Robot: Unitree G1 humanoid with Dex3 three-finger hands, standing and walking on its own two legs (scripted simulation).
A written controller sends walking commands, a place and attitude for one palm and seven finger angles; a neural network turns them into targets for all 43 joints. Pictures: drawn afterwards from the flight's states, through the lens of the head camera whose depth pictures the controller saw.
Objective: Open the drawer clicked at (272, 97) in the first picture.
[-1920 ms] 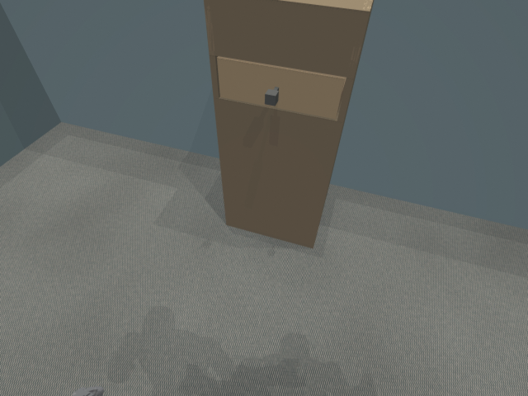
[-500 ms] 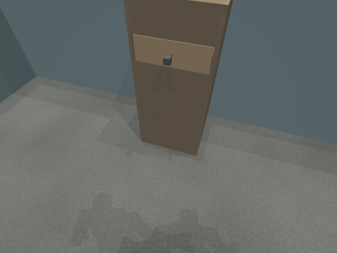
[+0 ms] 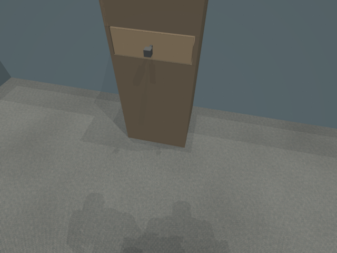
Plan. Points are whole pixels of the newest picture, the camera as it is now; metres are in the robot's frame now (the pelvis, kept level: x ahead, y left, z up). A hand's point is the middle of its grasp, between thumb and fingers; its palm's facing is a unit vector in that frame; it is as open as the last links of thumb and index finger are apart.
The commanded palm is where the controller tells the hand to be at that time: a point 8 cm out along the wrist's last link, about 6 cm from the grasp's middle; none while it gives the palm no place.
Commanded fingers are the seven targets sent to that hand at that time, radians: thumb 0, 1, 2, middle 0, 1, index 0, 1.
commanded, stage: turn to face it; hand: left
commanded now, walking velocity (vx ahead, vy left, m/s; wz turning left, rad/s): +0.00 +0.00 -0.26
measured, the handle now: (149, 50) +0.93 +0.15 +0.00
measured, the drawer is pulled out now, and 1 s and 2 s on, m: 0.00 0.00 0.00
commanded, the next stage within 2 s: take the last steps up to it in 0.24 s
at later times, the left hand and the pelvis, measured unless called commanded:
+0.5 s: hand out of the picture +0.07 +0.19 -0.17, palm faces -0.13 -0.97 -0.22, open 7.3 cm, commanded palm none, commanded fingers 0.00 0.90 0.90 -0.20 -0.30 -0.20 -0.30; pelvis -0.01 +0.01 +0.00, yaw -8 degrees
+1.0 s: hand out of the picture +0.07 +0.24 -0.19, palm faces -0.06 -0.99 -0.13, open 7.4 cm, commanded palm none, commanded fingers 0.00 0.90 0.90 -0.20 -0.30 -0.20 -0.30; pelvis +0.12 +0.07 -0.01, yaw -8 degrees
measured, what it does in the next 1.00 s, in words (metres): walks ahead: left foot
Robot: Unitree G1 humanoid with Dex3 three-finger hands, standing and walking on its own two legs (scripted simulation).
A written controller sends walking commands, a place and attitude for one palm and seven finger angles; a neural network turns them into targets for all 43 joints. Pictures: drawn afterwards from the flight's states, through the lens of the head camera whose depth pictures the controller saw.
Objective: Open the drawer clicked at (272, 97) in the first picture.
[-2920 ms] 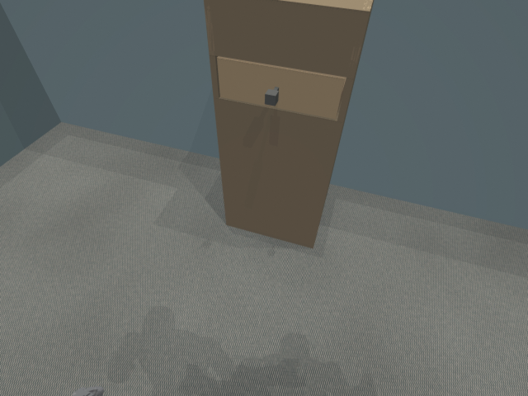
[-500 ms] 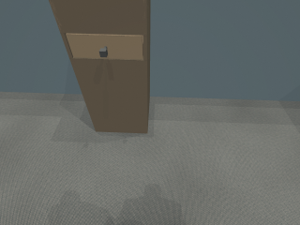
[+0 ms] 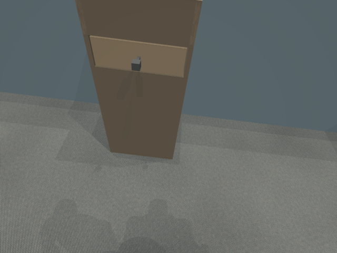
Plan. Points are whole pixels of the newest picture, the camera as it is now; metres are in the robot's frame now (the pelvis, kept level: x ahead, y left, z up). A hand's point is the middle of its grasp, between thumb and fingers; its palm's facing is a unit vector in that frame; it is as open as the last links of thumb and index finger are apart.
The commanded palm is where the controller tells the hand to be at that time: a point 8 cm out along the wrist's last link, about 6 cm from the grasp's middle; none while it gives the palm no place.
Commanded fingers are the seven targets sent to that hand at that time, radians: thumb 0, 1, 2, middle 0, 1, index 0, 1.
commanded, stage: take the last steps up to it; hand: left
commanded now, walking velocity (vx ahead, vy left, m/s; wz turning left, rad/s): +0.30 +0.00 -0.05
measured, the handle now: (137, 62) +0.79 +0.18 +0.00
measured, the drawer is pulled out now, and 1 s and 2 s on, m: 0.00 0.00 0.00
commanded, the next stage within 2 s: come to a stop and stand still in 0.44 s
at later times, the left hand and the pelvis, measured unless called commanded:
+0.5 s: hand (128, 195) +0.31 +0.14 -0.16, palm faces -0.02 -0.99 -0.16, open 7.3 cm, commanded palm none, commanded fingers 0.00 0.90 0.90 -0.20 -0.30 -0.20 -0.30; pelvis +0.19 -0.02 +0.00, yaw +0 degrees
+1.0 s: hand (111, 204) +0.28 +0.18 -0.17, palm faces +0.04 -0.97 -0.23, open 7.3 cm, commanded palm none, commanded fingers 0.00 0.90 0.90 -0.20 -0.30 -0.20 -0.30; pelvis +0.24 -0.02 +0.01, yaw -2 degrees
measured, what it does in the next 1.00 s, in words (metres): walks ahead: right foot, then left foot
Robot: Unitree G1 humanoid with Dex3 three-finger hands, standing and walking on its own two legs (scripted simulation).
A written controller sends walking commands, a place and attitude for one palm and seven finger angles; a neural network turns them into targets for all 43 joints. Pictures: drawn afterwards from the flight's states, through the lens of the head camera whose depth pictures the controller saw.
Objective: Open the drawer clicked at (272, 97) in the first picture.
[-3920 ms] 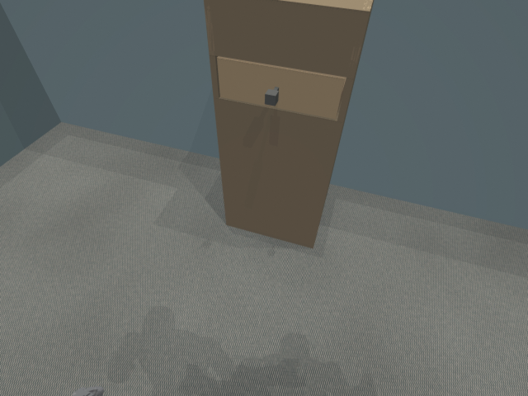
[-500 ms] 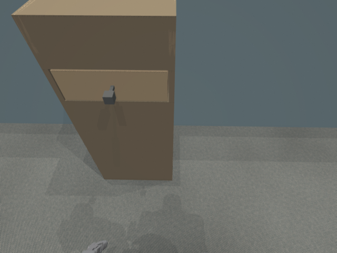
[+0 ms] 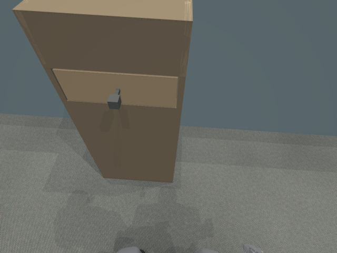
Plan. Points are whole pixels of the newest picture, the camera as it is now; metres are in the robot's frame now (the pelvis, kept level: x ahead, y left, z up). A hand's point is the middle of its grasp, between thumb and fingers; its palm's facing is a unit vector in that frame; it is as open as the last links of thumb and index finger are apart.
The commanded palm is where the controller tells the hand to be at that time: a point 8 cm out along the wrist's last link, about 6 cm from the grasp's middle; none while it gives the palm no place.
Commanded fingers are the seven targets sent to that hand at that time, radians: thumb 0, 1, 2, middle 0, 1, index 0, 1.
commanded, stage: come to a stop and stand still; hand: left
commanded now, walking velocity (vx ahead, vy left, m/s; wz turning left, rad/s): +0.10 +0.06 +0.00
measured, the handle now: (115, 97) +0.55 +0.22 +0.00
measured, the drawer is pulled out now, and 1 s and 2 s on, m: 0.00 0.00 0.00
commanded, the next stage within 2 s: look again from close up in 0.84 s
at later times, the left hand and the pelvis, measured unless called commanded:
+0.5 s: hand out of the picture -0.03 +0.16 -0.17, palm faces +0.12 -0.97 -0.21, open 7.3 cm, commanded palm none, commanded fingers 0.00 0.90 0.90 -0.20 -0.30 -0.20 -0.30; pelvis -0.03 -0.02 +0.00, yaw +3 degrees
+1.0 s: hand out of the picture -0.04 +0.17 -0.17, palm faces +0.04 -0.98 -0.18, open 7.3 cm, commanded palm none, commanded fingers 0.00 0.90 0.90 -0.20 -0.30 -0.20 -0.30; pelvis -0.03 +0.00 +0.01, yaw +1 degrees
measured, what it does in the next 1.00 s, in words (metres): steps on the spot: right foot, then left foot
